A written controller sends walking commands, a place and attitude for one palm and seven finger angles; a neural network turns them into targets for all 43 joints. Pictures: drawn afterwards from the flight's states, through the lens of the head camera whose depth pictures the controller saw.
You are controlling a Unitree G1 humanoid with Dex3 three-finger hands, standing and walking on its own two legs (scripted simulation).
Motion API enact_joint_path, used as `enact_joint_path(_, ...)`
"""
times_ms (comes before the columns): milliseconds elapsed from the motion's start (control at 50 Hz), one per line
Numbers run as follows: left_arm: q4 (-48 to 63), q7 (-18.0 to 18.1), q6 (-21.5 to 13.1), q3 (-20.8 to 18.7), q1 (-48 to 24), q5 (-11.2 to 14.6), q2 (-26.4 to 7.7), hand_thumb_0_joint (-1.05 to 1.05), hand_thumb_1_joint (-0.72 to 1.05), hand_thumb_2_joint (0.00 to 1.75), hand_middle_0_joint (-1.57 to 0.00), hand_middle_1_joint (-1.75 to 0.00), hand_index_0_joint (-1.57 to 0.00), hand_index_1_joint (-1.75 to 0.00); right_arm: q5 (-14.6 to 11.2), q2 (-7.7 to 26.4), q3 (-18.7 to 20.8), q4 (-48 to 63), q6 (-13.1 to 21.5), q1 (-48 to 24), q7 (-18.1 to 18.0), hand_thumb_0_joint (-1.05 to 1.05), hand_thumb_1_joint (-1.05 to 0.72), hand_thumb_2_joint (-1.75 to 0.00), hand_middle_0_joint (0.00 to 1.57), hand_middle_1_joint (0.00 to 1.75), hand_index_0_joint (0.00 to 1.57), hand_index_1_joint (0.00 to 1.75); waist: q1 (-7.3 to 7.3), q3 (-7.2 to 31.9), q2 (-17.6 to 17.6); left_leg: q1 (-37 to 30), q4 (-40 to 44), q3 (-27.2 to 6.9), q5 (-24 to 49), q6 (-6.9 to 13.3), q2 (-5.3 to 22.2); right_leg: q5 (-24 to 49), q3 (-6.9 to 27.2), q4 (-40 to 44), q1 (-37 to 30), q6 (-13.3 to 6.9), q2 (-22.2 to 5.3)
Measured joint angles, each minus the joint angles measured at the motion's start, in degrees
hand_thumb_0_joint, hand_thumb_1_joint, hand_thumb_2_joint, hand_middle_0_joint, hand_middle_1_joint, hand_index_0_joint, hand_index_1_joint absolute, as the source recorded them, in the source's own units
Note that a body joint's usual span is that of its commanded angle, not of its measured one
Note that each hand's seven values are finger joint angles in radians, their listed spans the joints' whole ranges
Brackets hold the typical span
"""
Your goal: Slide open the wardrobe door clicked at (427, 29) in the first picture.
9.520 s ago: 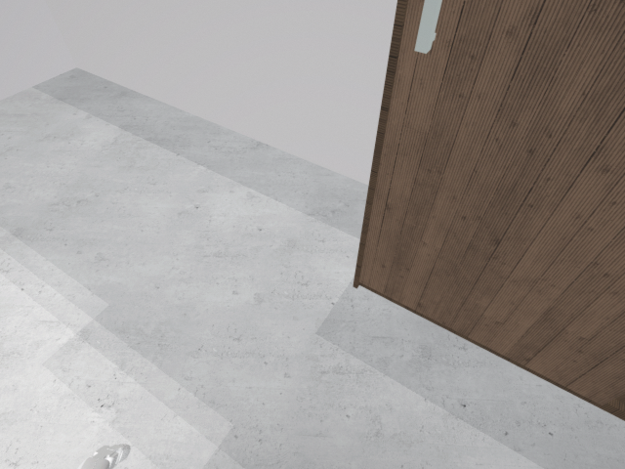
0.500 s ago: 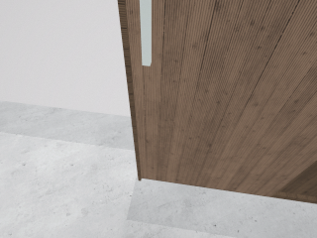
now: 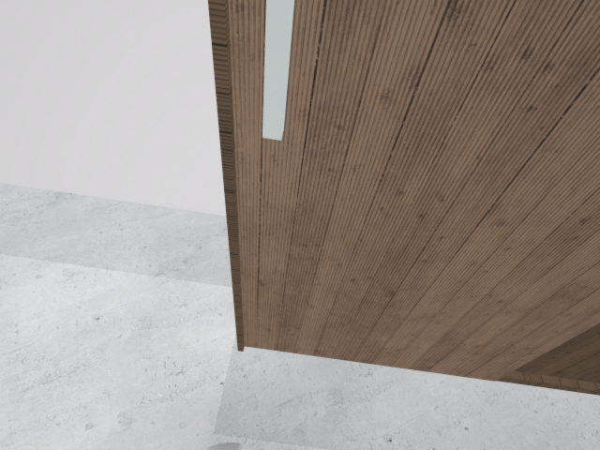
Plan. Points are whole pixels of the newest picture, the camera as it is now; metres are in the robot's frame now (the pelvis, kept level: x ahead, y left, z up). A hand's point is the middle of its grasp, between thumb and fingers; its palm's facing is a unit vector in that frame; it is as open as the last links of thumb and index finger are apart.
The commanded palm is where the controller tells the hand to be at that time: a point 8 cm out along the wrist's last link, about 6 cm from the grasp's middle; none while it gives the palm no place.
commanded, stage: come to a stop and stand still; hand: left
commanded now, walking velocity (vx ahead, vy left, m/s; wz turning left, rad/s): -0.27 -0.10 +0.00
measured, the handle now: (280, 45) +0.46 +0.10 +0.29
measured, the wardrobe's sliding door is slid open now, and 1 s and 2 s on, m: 0.00 0.00 0.00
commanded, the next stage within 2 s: look again from close up in 1.50 s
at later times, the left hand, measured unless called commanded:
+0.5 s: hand out of the picture +0.07 +0.16 -0.17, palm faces -0.05 -0.97 -0.24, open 7.4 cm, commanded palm none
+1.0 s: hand out of the picture -0.03 +0.12 -0.15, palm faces +0.01 -0.97 -0.23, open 7.4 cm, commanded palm none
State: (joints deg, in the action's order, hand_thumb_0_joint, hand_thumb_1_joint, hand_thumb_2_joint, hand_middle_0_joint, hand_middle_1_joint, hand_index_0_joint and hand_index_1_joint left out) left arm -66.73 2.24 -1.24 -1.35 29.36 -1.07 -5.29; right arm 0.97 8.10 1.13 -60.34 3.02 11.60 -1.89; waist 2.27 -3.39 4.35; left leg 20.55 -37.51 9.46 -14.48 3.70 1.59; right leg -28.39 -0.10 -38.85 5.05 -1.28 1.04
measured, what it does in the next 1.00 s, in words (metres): steps on the spot: right foot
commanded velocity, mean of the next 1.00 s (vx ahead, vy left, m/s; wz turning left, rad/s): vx -0.04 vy -0.03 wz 0.00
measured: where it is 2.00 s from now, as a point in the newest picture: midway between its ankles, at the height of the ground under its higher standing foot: outside the picture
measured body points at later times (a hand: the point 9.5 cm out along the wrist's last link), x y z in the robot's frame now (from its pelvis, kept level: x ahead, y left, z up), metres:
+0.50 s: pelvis -0.01 -0.03 +0.00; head +0.00 -0.02 +0.45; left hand +0.08 +0.21 -0.15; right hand +0.02 -0.28 -0.15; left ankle +0.04 +0.07 -0.72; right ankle -0.02 -0.19 -0.72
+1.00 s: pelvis -0.03 -0.06 +0.01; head -0.05 -0.08 +0.46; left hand -0.03 +0.17 -0.13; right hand -0.06 -0.29 -0.15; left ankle +0.04 +0.07 -0.72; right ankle -0.02 -0.19 -0.72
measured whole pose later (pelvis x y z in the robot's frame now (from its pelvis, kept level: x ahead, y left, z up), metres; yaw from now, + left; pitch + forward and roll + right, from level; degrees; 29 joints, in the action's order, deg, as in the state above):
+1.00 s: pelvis -0.03 -0.06 +0.01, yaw -1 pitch -2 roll +0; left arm -58.3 1.7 0.5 -0.2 19.8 -1.2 -8.4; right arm 1.3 10.2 1.1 -59.0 -0.9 21.9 0.0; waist -1.2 -0.5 -2.2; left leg 17.8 -29.7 4.1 -9.5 -0.7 3.0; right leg -16.6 -2.0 -33.1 14.1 1.0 -3.0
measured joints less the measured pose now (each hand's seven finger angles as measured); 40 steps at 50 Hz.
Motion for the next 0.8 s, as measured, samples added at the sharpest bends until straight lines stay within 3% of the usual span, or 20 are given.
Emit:
enact_joint_path(60, -0.12, 0.54, 1.34, 0.08, -2.63, -0.03, -0.35, 0.0, 0.91, 0.9, -0.2, -0.3, -0.2, -0.3, -0.48, -1.2, -1.01, 0.7, 0.19, -1.46, -0.66, 0.01, -0.92, -0.89, 0.2, 0.3, 0.2, 0.3, -0.12, -0.09, 0.25, -3.24, 2.13, 1.8, -2.91, 1.3, 0.23, -2.5, 0.24, -13.49, 6.89, 0.8, -0.69)
enact_joint_path(160, 5.08, 0.6, 2.71, -1.07, -10.53, -0.93, -2.23, 0.0, 0.91, 0.9, -0.2, -0.3, -0.2, -0.3, -0.67, -1.0, 0.04, 1.7, -0.47, -3.2, -1.77, -0.01, -0.96, -0.89, 0.2, 0.3, 0.2, 0.3, -0.41, -1.52, -0.99, -5.19, 8.62, 1.44, 0.81, 1.28, 0.4, 1.84, -0.35, -18.93, 16.36, 2.7, -2.71)
enact_joint_path(280, 10.44, 0.32, 3.76, -3.01, -17.28, -1.33, -5.43, 0.0, 0.91, 0.9, -0.2, -0.3, -0.2, -0.3, 0.01, -0.48, 1.04, 2.08, -1.93, -3.0, -1.16, -0.01, -0.95, -0.89, 0.2, 0.3, 0.2, 0.3, -1.17, -2.16, -1.2, -4.47, 10.74, 0.57, 2.98, 0.53, 1.67, 6.61, 1.24, -25.73, 23.23, 3.94, -2.74)
enact_joint_path(360, 11.8, -0.05, 4.31, -3.28, -19.58, -1.28, -6.29, 0.0, 0.91, 0.9, -0.2, -0.3, -0.19, -0.3, 0.5, -0.3, 1.61, 2.15, -2.48, -1.22, -0.54, -0.01, -0.94, -0.89, 0.2, 0.3, 0.2, 0.3, -2.23, -1.73, -1.73, -3.71, 10.45, 0.04, 3.46, -0.26, 2.23, 6.57, 0.33, -20.12, 21.18, 4.07, -3.42)
enact_joint_path(400, 11.72, -0.13, 3.68, -2.15, -19.84, -0.78, -6.19, 0.0, 0.91, 0.9, -0.2, -0.3, -0.19, -0.3, 0.36, 0.78, 1.57, 1.99, -2.82, -0.21, 0.34, 0.0, -0.93, -0.89, 0.2, 0.3, 0.2, 0.3, -2.47, -0.77, -3.13, -2.13, 8.18, -0.34, 2.8, -0.9, 3.04, 7.78, -0.85, -10.57, 17.83, 2.78, -3.77)
enact_joint_path(440, 13.05, -0.39, 2.65, -1.27, -18.53, -0.77, -6.84, 0.0, 0.91, 0.9, -0.2, -0.3, -0.2, -0.3, 0.4, 1.39, 1.65, 3.42, -3.25, 1.28, 1.04, 0.0, -0.92, -0.89, 0.2, 0.3, 0.2, 0.3, -2.8, 0.47, -2.65, 0.05, 3.56, 0.27, 0.63, -1.6, 2.81, 16.1, -0.2, 1.98, 13.23, 1.62, -5.14)
enact_joint_path(460, 13.22, -0.31, 2.18, -1.05, -17.98, -0.85, -7.34, 0.0, 0.91, 0.9, -0.2, -0.3, -0.2, -0.3, 0.35, 1.44, 1.64, 4.1, -3.44, 1.9, 1.23, 0.0, -0.92, -0.89, 0.2, 0.3, 0.2, 0.3, -2.99, 1.2, -1.75, 1.29, 0.86, 0.88, -0.77, -1.92, 2.34, 12.42, 0.51, 3.97, 11.96, 2.8, -6.06)
enact_joint_path(500, 11.94, -0.15, 2.5, -0.33, -18.3, -0.98, -6.52, 0.0, 0.91, 0.9, -0.2, -0.3, -0.2, -0.3, 0.41, 2.36, 2.0, 4.67, -4.12, 2.17, 1.41, 0.0, -0.91, -0.89, 0.2, 0.3, 0.2, 0.3, -4.21, 1.01, -3.49, 1.57, -1.68, -0.2, -1.91, -2.62, 2.72, 6.95, 0.05, 1.07, 12.0, 4.54, -5.75)
enact_joint_path(560, 11.44, -0.44, 2.91, 0.67, -17.78, -0.8, -5.15, 0.0, 0.91, 0.9, -0.2, -0.3, -0.2, -0.3, 0.46, 3.07, 1.93, 5.37, -4.18, 4.2, 1.76, 0.01, -0.91, -0.89, 0.2, 0.3, 0.2, 0.3, -5.44, 1.76, -5.31, 0.21, -1.76, -1.05, -1.7, -2.45, 2.28, 7.38, -0.41, -0.61, 11.06, 4.99, -5.96)
enact_joint_path(800, 11.49, -0.41, 2.32, 1.2, -12.92, -0.38, -3.65, 0.0, 0.91, 0.9, -0.21, -0.3, -0.2, -0.3, 0.59, 2.18, 0.57, 4.66, -4.79, 8.28, 2.37, 0.01, -0.9, -0.89, 0.2, 0.3, 0.2, 0.3, -4.43, 3.63, -7.33, -1.97, 4.4, -3.6, 2.66, -3.68, 1.39, 10.05, -0.75, 2.45, 10.28, 2.8, -4.68)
